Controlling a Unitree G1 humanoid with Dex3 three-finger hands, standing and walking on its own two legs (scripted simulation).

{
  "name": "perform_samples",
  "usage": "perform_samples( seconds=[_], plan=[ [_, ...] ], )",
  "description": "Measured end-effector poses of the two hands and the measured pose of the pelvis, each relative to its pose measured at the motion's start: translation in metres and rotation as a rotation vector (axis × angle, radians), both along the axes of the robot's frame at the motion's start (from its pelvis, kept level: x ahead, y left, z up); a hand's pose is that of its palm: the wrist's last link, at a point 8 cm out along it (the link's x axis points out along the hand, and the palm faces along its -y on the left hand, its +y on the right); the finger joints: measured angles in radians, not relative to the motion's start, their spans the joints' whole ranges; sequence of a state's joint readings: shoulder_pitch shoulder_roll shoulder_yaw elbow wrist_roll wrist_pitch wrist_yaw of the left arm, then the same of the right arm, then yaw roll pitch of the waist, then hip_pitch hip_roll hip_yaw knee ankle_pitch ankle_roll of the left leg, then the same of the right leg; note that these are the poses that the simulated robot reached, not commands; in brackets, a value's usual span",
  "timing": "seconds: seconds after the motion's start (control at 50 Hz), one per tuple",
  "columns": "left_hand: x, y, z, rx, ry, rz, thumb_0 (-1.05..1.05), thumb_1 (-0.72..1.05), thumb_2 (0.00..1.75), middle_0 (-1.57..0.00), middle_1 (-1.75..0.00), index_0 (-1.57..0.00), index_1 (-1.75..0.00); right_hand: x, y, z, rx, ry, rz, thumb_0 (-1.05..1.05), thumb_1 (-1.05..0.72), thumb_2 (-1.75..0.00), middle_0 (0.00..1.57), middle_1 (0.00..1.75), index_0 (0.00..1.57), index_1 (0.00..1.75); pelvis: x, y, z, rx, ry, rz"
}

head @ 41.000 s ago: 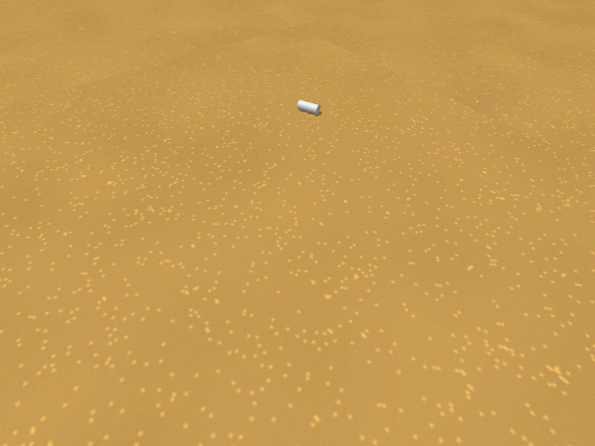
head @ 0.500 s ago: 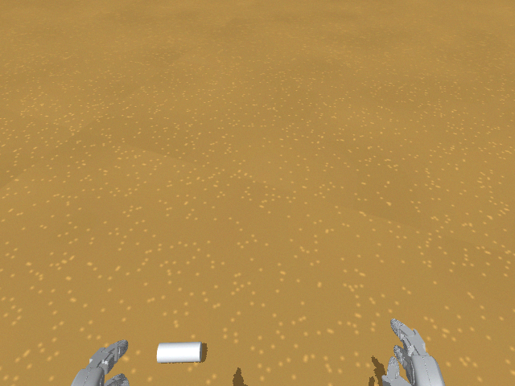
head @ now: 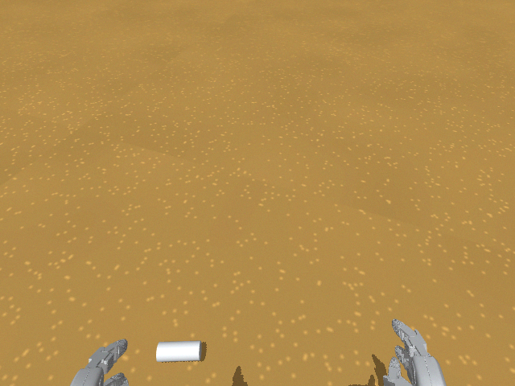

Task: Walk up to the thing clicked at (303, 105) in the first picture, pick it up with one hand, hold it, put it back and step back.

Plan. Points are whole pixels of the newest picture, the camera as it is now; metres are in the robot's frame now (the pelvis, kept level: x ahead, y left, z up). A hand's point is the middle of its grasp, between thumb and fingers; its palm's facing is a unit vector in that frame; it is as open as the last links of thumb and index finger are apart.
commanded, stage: home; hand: left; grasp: from above
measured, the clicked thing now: (179, 351) +0.42 +0.24 -0.68
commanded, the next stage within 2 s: stand in 0.30 s
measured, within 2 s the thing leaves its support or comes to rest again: neither
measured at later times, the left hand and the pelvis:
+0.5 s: hand out of the picture +0.17 +0.20 -0.07, palm faces +0.01 -0.95 -0.31, open 7.4 cm; pelvis +0.00 +0.00 +0.01, yaw +0 degrees
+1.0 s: hand out of the picture +0.04 +0.24 -0.10, palm faces +0.04 -0.94 -0.33, open 7.4 cm; pelvis -0.01 +0.01 +0.06, yaw +0 degrees
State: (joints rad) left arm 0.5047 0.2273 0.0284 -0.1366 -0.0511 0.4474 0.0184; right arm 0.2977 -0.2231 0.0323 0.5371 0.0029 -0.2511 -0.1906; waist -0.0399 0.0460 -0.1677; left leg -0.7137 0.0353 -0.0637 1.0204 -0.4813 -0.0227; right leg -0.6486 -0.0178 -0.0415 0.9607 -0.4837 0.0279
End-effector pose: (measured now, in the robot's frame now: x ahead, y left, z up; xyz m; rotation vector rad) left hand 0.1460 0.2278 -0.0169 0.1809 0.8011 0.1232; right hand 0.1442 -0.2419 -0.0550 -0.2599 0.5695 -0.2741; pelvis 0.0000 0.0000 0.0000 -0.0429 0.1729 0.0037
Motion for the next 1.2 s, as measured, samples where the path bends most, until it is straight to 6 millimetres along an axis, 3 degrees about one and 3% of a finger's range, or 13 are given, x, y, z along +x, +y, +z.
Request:
perform_samples(
  seconds=[0.4,0.5,0.58,0.7,0.9,1.04,1.2],
  plan=[
    [0.003,0.002,0.0,0.0,0.002,0.002,0.01,0.91,0.9,-0.2,-0.29,-0.2,-0.3,0.004,0.002,0.0,0.002,0.012,0.001,0.01,-0.9,-0.9,0.21,0.3,0.21,0.3,0.004,0.001,0.0,-0.002,0.006,0.001],
    [0.008,0.02,-0.024,0.104,-0.004,-0.032,0.01,0.91,0.9,-0.2,-0.29,-0.21,-0.3,-0.004,-0.004,-0.021,-0.04,0.289,0.154,0.01,-0.9,-0.9,0.21,0.3,0.21,0.3,-0.004,0.002,0.011,0.031,-0.091,0.001],
    [-0.009,0.038,-0.038,0.133,0.078,-0.005,0.01,0.91,0.9,-0.2,-0.29,-0.21,-0.3,-0.018,-0.015,-0.023,-0.006,0.397,0.133,0.01,-0.9,-0.9,0.21,0.3,0.21,0.3,-0.005,0.002,0.019,0.046,-0.13,-0.002],
    [-0.049,0.057,-0.05,0.147,0.222,0.052,0.01,0.91,0.9,-0.2,-0.29,-0.21,-0.3,-0.043,-0.029,-0.022,0.01,0.486,0.061,0.01,-0.9,-0.9,0.21,0.3,0.21,0.3,-0.004,0.005,0.03,0.046,-0.169,-0.003],
    [-0.102,0.059,-0.054,0.111,0.383,0.11,0.01,0.91,0.9,-0.2,-0.29,-0.21,-0.3,-0.073,-0.023,-0.018,0.042,0.587,0.013,0.01,-0.9,-0.9,0.2,0.3,0.21,0.3,-0.006,0.009,0.048,0.04,-0.22,0.003],
    [-0.123,0.056,-0.05,0.102,0.446,0.123,0.01,0.91,0.9,-0.2,-0.3,-0.21,-0.3,-0.084,-0.019,-0.015,0.072,0.622,0.005,0.0,-0.9,-0.9,0.2,0.3,0.21,0.3,-0.009,0.007,0.058,0.041,-0.242,0.007],
    [-0.129,0.057,-0.045,0.113,0.459,0.126,0.01,0.91,0.9,-0.2,-0.3,-0.21,-0.3,-0.093,-0.026,-0.012,0.073,0.641,-0.01,0.0,-0.9,-0.9,0.21,0.3,0.21,0.3,-0.014,0.004,0.063,0.041,-0.261,0.011]
  ],
)
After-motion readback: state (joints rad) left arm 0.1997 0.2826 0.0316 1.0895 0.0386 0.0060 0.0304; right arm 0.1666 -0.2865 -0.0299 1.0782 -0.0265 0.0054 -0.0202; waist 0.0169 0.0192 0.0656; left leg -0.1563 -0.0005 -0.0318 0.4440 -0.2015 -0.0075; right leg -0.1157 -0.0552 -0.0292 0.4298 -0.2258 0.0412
